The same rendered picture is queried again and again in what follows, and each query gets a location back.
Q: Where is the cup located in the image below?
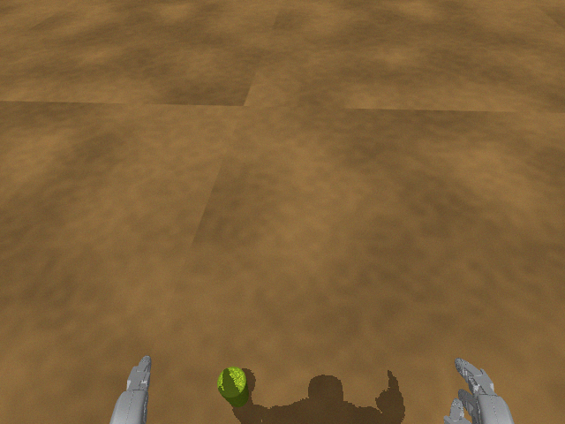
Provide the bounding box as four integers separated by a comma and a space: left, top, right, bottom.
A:
217, 367, 249, 407

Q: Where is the left robot hand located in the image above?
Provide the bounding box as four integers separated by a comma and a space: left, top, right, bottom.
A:
109, 355, 152, 424

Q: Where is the right robot hand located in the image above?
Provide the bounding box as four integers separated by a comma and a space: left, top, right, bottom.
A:
444, 358, 515, 424

